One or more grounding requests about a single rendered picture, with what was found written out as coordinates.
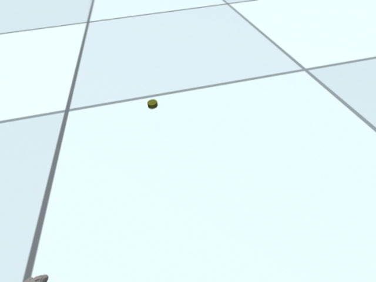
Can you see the tin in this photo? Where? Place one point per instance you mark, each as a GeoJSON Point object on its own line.
{"type": "Point", "coordinates": [152, 103]}

